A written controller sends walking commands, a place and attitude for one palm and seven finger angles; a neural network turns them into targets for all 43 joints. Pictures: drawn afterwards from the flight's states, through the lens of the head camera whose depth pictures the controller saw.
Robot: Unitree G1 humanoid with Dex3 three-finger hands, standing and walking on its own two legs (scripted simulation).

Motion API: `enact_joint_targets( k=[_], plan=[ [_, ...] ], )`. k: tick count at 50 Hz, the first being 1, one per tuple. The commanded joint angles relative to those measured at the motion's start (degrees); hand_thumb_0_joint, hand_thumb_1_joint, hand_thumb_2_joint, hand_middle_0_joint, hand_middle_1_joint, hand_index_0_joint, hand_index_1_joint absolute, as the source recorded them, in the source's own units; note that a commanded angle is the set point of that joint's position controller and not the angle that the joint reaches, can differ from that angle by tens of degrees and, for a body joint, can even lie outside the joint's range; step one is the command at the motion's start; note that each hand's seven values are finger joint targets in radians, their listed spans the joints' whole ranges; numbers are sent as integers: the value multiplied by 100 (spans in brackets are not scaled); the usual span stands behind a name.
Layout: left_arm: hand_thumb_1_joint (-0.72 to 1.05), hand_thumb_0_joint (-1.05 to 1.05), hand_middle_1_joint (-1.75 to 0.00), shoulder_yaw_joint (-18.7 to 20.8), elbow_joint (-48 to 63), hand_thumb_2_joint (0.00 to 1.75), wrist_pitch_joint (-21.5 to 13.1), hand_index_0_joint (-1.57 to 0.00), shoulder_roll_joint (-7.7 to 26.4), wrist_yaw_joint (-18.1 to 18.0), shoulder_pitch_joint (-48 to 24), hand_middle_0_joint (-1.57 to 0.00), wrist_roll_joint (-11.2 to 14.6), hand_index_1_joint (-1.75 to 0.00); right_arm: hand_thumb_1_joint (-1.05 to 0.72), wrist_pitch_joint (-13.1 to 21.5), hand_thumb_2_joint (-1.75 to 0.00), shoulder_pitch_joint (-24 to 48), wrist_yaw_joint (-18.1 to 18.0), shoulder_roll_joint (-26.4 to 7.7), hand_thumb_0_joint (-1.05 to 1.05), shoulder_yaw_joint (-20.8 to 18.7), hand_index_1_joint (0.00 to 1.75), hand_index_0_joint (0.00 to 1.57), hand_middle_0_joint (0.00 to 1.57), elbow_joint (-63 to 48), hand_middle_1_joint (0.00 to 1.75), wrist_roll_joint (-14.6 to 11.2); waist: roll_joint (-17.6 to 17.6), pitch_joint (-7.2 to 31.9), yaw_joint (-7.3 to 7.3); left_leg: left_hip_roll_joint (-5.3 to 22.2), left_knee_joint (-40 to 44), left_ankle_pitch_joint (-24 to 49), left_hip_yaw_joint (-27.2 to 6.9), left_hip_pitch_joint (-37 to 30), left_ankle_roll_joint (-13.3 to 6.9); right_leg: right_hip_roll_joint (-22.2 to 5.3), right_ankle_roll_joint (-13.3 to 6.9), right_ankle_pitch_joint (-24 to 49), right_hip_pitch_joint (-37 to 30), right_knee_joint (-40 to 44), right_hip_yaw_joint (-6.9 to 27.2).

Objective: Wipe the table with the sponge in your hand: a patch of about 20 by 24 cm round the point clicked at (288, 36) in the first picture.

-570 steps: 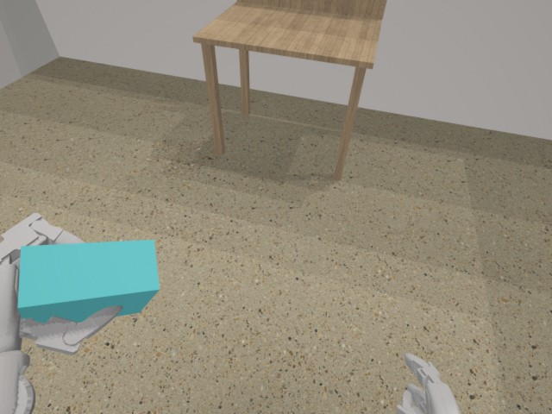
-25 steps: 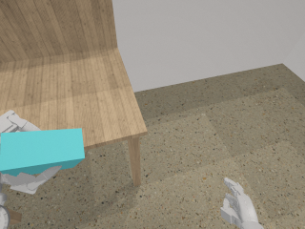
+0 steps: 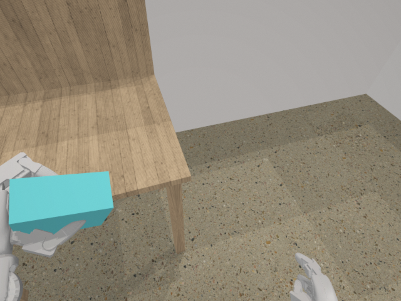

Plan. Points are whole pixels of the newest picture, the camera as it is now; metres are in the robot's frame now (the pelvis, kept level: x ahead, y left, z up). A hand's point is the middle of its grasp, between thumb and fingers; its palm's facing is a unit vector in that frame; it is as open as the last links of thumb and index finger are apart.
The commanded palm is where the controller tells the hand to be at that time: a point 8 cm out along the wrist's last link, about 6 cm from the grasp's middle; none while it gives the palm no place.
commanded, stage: shuffle to correct the standing spot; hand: left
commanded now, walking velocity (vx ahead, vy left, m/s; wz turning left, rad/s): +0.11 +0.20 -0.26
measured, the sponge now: (77, 204) +0.23 +0.21 +0.14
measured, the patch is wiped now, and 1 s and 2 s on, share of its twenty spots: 0.00 0.00 0.00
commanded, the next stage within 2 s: come to a stop and stand still in 1.28 s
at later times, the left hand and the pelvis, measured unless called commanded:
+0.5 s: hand (41, 182) +0.25 +0.27 +0.16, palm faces +0.37 -0.84 -0.40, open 9.4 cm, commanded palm +0.19 +0.31 +0.17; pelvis +0.03 +0.03 -0.02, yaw -1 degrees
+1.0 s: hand (30, 145) +0.32 +0.32 +0.16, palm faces +0.28 -0.84 -0.47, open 9.4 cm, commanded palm +0.27 +0.37 +0.17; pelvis +0.08 +0.11 -0.02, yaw -5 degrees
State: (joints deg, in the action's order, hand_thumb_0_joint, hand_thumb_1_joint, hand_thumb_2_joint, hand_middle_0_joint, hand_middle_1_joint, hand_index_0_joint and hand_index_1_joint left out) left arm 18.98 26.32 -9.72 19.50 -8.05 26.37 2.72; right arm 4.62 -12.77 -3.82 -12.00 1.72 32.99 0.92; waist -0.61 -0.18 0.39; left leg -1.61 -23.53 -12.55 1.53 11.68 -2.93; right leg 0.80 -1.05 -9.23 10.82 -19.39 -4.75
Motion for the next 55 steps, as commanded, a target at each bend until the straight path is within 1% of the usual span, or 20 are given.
enact_joint_targets(
  k=[1,10,17,22,26,28,30,31,32,33,34,35,37,40,43,45,46,48,50,55],
  plan=[
    [10,0,-160,592,1217,130,-352,-120,918,-86,-372,-120,31,-160,-90,300,-90,636,-71,-712,0,-310,30,20,20,-962,30,-12,-211,614,26,354,498,416,-455,368,281,-317,33,472,-758,203,486],
    [10,0,-160,664,1322,130,-447,-120,1105,-142,-445,-120,31,-160,-90,199,-90,677,40,-886,0,-418,30,20,20,-992,30,25,-68,341,-134,282,-370,-620,-449,651,131,-905,-375,-1153,9,233,1219],
    [10,0,-160,777,1455,130,-496,-120,1085,-98,-344,-120,62,-160,-90,120,-90,727,63,-904,0,-408,30,20,20,-1110,30,-29,-759,278,-83,749,414,-470,-1085,741,77,-241,-177,-164,59,-1385,420],
    [10,0,-160,814,1522,130,-466,-120,1098,-95,-183,-120,74,-160,-90,147,-90,673,87,-876,0,-426,30,20,20,-1125,30,-33,-391,602,-34,737,-226,1163,-649,584,213,-324,-220,153,-250,-1382,335],
    [10,0,-160,921,1571,130,-521,-120,1203,-162,89,-120,104,-160,-90,66,-90,702,220,-865,0,-521,30,20,20,-1048,30,-112,913,1026,31,155,-2489,490,-131,1866,376,-1793,-1060,1935,-1516,-1014,2212],
    [10,0,-160,1069,1720,130,-629,-120,1308,-211,10,-120,77,-160,-90,6,-90,805,324,-811,0,-491,30,20,20,-963,30,-121,940,609,89,555,-3020,-1962,-970,2474,224,-2515,-1211,1883,-1250,-717,2906],
    [10,0,-160,1076,1914,130,-612,-120,1275,-209,-240,-120,10,-160,-90,-70,-90,719,361,-803,0,-453,30,20,20,-809,30,-104,365,473,-155,754,-1732,-1511,-1032,1397,140,-2125,-818,1530,-210,-1250,2168],
    [10,0,-160,974,2136,130,-582,-120,1203,-170,-391,-120,13,-160,-90,-103,-90,646,331,-748,0,-427,30,20,20,-774,30,-127,-354,614,-347,431,-763,-445,-581,213,197,-1404,-441,1117,492,-1849,1277],
    [10,0,-160,1025,2224,130,-550,-120,1241,-139,-291,-120,55,-160,-90,-72,-90,751,242,-831,0,-449,30,20,20,-849,30,-144,-1393,619,-267,587,-123,704,-992,-403,64,-312,-29,196,1095,-2851,338],
    [10,0,-160,1045,2290,130,-559,-120,1296,-113,-302,-120,61,-160,-90,23,-90,750,225,-808,0,-501,30,20,20,-1026,30,-149,-1931,614,-145,1184,309,989,-1435,-634,-219,17,162,-1939,1722,-3499,53],
    [10,0,-160,1030,2169,130,-531,-120,1312,-99,-352,-120,77,-160,-90,98,-90,747,215,-768,0,-451,30,20,20,-1023,30,-89,-1944,344,-212,1408,801,698,-2034,-396,-299,70,127,-2479,2078,-4307,185],
    [10,0,-160,1036,2220,130,-541,-120,1358,-111,-587,-120,69,-160,-90,179,-90,805,198,-702,0,-412,30,20,20,-1007,30,-45,-1471,174,-177,1518,782,999,-2198,-369,-377,-102,90,-2346,2261,-4595,368],
    [10,0,-160,878,1928,130,-507,-120,1179,-139,-509,-120,23,-160,-90,292,-90,733,202,-704,0,-435,30,20,20,-849,30,-70,-560,320,-127,1357,419,2147,-1463,-861,-454,-281,106,-1903,2286,-4159,198],
    [10,0,-160,860,1753,130,-351,-120,1147,-139,-46,-120,72,-160,-90,308,-90,819,235,-749,0,-350,30,20,20,-908,30,-76,-887,564,-34,977,129,2867,-583,-609,-178,-262,66,-1325,1040,-2171,-230],
    [10,0,-160,946,1469,130,-278,-120,1167,-126,398,-120,124,-160,-90,151,-90,877,229,-799,0,-333,30,20,20,-1003,30,-53,-381,834,134,771,-988,2145,-466,914,147,-424,-114,479,-1355,-435,-189],
    [10,0,-160,1170,1179,130,-373,-120,1303,-150,636,-120,222,-160,-90,72,-90,718,317,-804,0,-415,30,20,20,-1092,30,-116,1360,1114,21,3,-4000,-1119,-285,2738,311,-2761,-1191,2631,-2268,-249,2794],
    [10,0,-160,1171,1264,130,-432,-120,1230,-153,628,-120,278,-160,-90,-2,-90,571,378,-916,0,-498,30,20,20,-931,30,-126,1118,969,-56,193,-4716,-1356,-718,2842,433,-2911,-1178,2825,-1810,-174,2923],
    [10,0,-160,1330,1630,130,-557,-120,1377,-200,473,-120,189,-160,-90,-37,-90,727,415,-791,0,-448,30,20,20,-868,30,-164,508,633,-15,649,-4898,-1264,-1214,2965,457,-2689,-1077,2633,-1346,-433,2202],
    [10,0,-160,1250,1856,130,-659,-120,1451,-239,32,-120,22,-160,-90,-74,-90,815,371,-715,0,-396,30,20,20,-778,30,-133,179,526,-47,851,-4165,-1186,-998,2478,446,-2425,-821,2608,-781,-443,1518],
    [10,0,-160,1021,1803,130,-410,-120,1340,-316,-160,-120,-5,-160,-90,104,-90,973,89,-517,0,-463,30,20,20,-759,30,-172,1063,260,10,372,-1624,-217,454,479,394,-1798,-385,2049,124,-564,494]
  ],
)
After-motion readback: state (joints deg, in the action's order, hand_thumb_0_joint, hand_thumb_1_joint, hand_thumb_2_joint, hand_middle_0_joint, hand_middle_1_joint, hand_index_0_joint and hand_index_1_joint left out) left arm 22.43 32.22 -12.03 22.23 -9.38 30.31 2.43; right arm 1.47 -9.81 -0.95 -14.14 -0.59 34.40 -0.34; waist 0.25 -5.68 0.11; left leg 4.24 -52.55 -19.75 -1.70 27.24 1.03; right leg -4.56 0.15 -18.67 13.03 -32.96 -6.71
